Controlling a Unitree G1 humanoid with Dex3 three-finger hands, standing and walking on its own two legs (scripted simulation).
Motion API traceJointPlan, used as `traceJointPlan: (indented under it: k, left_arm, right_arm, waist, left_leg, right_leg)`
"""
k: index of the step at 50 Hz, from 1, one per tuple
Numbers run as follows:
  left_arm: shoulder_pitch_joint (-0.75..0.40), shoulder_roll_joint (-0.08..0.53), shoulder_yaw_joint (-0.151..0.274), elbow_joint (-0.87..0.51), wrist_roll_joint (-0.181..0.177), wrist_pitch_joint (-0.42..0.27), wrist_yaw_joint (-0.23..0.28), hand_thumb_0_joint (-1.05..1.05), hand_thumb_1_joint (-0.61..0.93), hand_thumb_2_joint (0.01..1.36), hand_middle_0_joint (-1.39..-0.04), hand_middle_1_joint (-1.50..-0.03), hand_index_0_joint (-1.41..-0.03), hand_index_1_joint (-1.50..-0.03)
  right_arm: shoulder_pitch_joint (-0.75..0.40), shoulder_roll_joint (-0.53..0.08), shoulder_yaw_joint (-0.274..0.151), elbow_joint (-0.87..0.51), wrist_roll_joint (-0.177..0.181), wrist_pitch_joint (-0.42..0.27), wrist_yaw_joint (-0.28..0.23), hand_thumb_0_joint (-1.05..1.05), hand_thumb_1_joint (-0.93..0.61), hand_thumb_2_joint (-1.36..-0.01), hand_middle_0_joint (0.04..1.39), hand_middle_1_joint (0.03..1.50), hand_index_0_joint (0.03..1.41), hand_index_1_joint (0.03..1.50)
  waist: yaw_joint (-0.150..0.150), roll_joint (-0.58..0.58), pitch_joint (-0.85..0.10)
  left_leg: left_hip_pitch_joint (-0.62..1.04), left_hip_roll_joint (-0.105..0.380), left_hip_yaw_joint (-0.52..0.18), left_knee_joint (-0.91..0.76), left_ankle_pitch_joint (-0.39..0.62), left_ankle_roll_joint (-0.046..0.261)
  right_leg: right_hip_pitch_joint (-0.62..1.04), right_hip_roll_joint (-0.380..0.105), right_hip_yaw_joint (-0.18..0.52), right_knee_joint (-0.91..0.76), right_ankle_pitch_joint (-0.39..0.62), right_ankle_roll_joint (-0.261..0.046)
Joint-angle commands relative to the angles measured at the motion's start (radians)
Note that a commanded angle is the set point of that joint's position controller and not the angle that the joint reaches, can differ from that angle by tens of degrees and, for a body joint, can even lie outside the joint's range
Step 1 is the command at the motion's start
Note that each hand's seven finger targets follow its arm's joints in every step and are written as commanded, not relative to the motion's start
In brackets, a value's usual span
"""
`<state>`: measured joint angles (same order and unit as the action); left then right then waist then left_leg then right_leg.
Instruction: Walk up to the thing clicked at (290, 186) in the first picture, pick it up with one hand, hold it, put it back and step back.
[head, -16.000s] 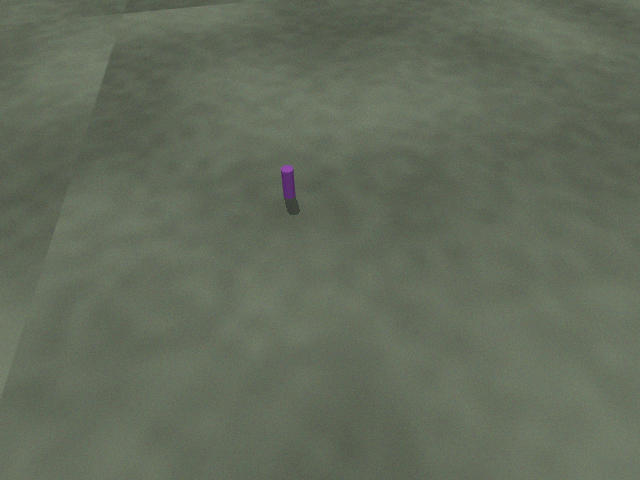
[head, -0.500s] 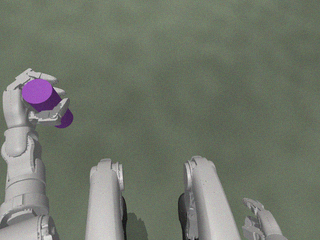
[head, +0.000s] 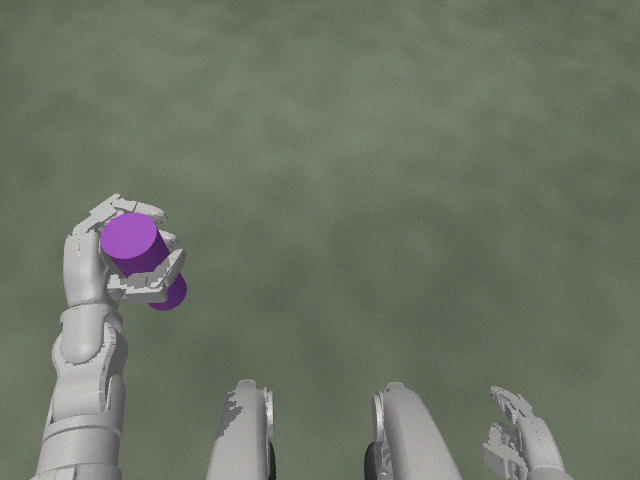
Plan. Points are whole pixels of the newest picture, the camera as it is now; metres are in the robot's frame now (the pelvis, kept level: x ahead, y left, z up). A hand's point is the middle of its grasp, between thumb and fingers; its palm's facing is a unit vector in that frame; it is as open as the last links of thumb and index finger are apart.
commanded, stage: lift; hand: left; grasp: from the side
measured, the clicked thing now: (150, 267) +0.38 +0.22 -0.01
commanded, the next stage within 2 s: hold in 1.02 s
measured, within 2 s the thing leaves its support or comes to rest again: neither
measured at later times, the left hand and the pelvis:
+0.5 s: hand (129, 225) +0.37 +0.20 +0.12, palm faces +0.17 -0.98 -0.05, open 7.6 cm; pelvis +0.02 +0.00 +0.09, yaw +1 degrees
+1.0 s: hand (129, 202) +0.37 +0.18 +0.16, palm faces +0.19 -0.98 -0.03, open 7.6 cm; pelvis +0.03 +0.00 +0.12, yaw +2 degrees
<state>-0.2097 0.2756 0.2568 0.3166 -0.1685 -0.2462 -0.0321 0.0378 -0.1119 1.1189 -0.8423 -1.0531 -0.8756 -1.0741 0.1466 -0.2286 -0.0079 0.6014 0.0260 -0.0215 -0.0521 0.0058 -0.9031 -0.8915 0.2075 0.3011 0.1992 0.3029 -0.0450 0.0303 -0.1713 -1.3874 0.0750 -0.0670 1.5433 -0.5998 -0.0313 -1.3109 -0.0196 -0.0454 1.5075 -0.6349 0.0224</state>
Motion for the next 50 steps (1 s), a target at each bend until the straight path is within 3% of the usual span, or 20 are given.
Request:
traceJointPlan:
  k: [1,4,6,8,12,14,17,20,25,27,30,36,46,49,50]
  left_arm:
    - [-0.244,0.154,0.028,-0.215,-0.009,-0.097,0.007,0.000,0.340,1.210,-1.232,-1.349,-1.260,-1.331]
    - [-0.263,0.169,0.029,-0.227,0.000,-0.108,0.007,0.000,0.304,1.190,-1.234,-1.337,-1.260,-1.322]
    - [-0.251,0.132,0.001,-0.203,-0.001,-0.115,0.004,0.000,0.287,1.189,-1.237,-1.341,-1.262,-1.327]
    - [-0.269,0.148,0.014,-0.224,-0.001,-0.126,0.007,0.000,0.302,1.183,-1.239,-1.333,-1.263,-1.319]
    - [-0.251,0.135,0.006,-0.232,-0.002,-0.150,0.012,0.000,0.311,1.171,-1.236,-1.316,-1.257,-1.305]
    - [-0.238,0.137,0.015,-0.198,0.003,-0.155,0.021,0.000,0.327,1.196,-1.260,-1.337,-1.277,-1.330]
    - [-0.263,0.087,-0.036,-0.212,-0.001,-0.168,0.017,0.000,0.299,1.184,-1.249,-1.327,-1.265,-1.321]
    - [-0.257,0.119,-0.013,-0.205,0.008,-0.170,0.026,0.000,0.334,1.183,-1.244,-1.318,-1.260,-1.311]
    - [-0.264,0.078,-0.046,-0.215,0.008,-0.179,0.035,0.000,0.369,1.198,-1.243,-1.321,-1.259,-1.315]
    - [-0.239,0.084,-0.028,-0.182,0.007,-0.178,0.039,0.000,0.380,1.202,-1.251,-1.326,-1.266,-1.320]
    - [-0.243,0.073,-0.043,-0.183,0.010,-0.183,0.038,0.000,0.371,1.201,-1.249,-1.323,-1.263,-1.319]
    - [-0.253,0.064,-0.035,-0.169,0.011,-0.188,0.041,0.000,0.371,1.210,-1.230,-1.320,-1.245,-1.316]
    - [-0.232,0.060,-0.037,-0.183,0.006,-0.200,0.037,0.000,0.359,1.227,-1.242,-1.339,-1.256,-1.337]
    - [-0.253,0.049,-0.053,-0.183,0.011,-0.203,0.036,0.000,0.384,1.227,-1.250,-1.339,-1.262,-1.338]
    - [-0.243,0.048,-0.046,-0.182,0.007,-0.204,0.037,0.000,0.374,1.231,-1.251,-1.344,-1.263,-1.344]
  right_arm:
    - [0.078,-0.149,-0.056,-0.082,0.002,-0.039,-0.009,0.000,-0.898,-0.894,0.201,0.300,0.200,0.300]
    - [0.078,-0.145,-0.053,-0.082,-0.001,-0.047,-0.004,0.000,-0.903,-0.895,0.201,0.300,0.200,0.300]
    - [0.079,-0.147,-0.053,-0.083,-0.003,-0.048,0.000,0.000,-0.905,-0.895,0.201,0.300,0.200,0.300]
    - [0.089,-0.143,-0.052,-0.074,-0.006,-0.050,0.002,0.000,-0.906,-0.896,0.201,0.300,0.200,0.300]
    - [0.073,-0.134,-0.044,-0.086,-0.010,-0.050,0.009,0.000,-0.907,-0.896,0.201,0.300,0.200,0.300]
    - [0.072,-0.137,-0.044,-0.086,-0.010,-0.049,0.008,0.000,-0.910,-0.898,0.200,0.299,0.200,0.299]
    - [0.074,-0.131,-0.042,-0.085,-0.014,-0.051,0.007,0.000,-0.916,-0.899,0.200,0.300,0.200,0.300]
    - [0.078,-0.136,-0.045,-0.083,-0.016,-0.050,0.004,0.000,-0.912,-0.898,0.200,0.299,0.200,0.299]
    - [0.067,-0.125,-0.039,-0.086,-0.019,-0.046,0.003,0.000,-0.908,-0.897,0.200,0.299,0.200,0.299]
    - [0.078,-0.125,-0.040,-0.077,-0.019,-0.046,0.002,0.000,-0.909,-0.898,0.200,0.299,0.200,0.299]
    - [0.079,-0.123,-0.038,-0.077,-0.021,-0.044,0.001,0.000,-0.908,-0.897,0.200,0.299,0.200,0.300]
    - [0.070,-0.119,-0.040,-0.075,-0.026,-0.039,0.003,0.000,-0.903,-0.897,0.200,0.300,0.200,0.300]
    - [0.068,-0.114,-0.039,-0.073,-0.029,-0.032,0.004,0.000,-0.908,-0.899,0.200,0.300,0.200,0.300]
    - [0.059,-0.112,-0.040,-0.070,-0.030,-0.031,0.008,0.000,-0.906,-0.898,0.200,0.300,0.200,0.300]
    - [0.067,-0.114,-0.043,-0.071,-0.031,-0.029,0.007,0.000,-0.911,-0.900,0.200,0.300,0.200,0.300]
  waist:
    - [-0.023,0.057,-0.414]
    - [-0.003,0.071,-0.410]
    - [-0.012,0.073,-0.376]
    - [-0.004,0.083,-0.383]
    - [0.011,0.094,-0.360]
    - [0.006,0.051,-0.322]
    - [-0.004,0.063,-0.323]
    - [0.003,0.048,-0.303]
    - [0.002,0.042,-0.273]
    - [0.007,0.029,-0.279]
    - [0.006,0.025,-0.278]
    - [0.007,0.016,-0.219]
    - [0.013,0.013,-0.242]
    - [0.004,0.012,-0.190]
    - [0.005,0.010,-0.213]
  left_leg:
    - [0.482,-0.043,0.010,-0.272,0.274,0.044]
    - [0.542,-0.044,0.018,-0.321,0.307,0.042]
    - [0.582,-0.043,0.016,-0.365,0.287,0.038]
    - [0.620,-0.041,0.015,-0.387,0.337,0.035]
    - [0.671,-0.044,0.017,-0.454,0.320,0.030]
    - [0.663,-0.044,0.020,-0.480,0.295,0.034]
    - [0.707,-0.045,0.027,-0.507,0.299,0.032]
    - [0.720,-0.048,0.033,-0.539,0.296,0.034]
    - [0.763,-0.049,0.036,-0.589,0.291,0.031]
    - [0.784,-0.047,0.038,-0.598,0.327,0.030]
    - [0.814,-0.048,0.044,-0.614,0.365,0.031]
    - [0.831,-0.050,0.048,-0.661,0.335,0.029]
    - [0.880,-0.056,0.067,-0.687,0.408,0.032]
    - [0.876,-0.057,0.063,-0.708,0.358,0.031]
    - [0.886,-0.056,0.066,-0.706,0.374,0.032]
  right_leg:
    - [0.300,0.032,0.005,-0.291,0.331,-0.038]
    - [0.360,0.027,0.009,-0.341,0.362,-0.040]
    - [0.372,0.029,0.001,-0.370,0.342,-0.041]
    - [0.405,0.028,-0.002,-0.389,0.381,-0.040]
    - [0.461,0.030,-0.007,-0.432,0.364,-0.043]
    - [0.486,0.029,-0.007,-0.461,0.353,-0.039]
    - [0.507,0.028,-0.004,-0.493,0.362,-0.037]
    - [0.555,0.027,-0.001,-0.534,0.366,-0.035]
    - [0.596,0.029,-0.005,-0.575,0.361,-0.034]
    - [0.626,0.030,-0.006,-0.585,0.393,-0.032]
    - [0.662,0.028,-0.002,-0.605,0.435,-0.030]
    - [0.688,0.031,-0.004,-0.648,0.406,-0.028]
    - [0.792,0.028,0.009,-0.690,0.491,-0.020]
    - [0.767,0.030,0.006,-0.706,0.441,-0.021]
    - [0.784,0.028,0.008,-0.711,0.460,-0.020]
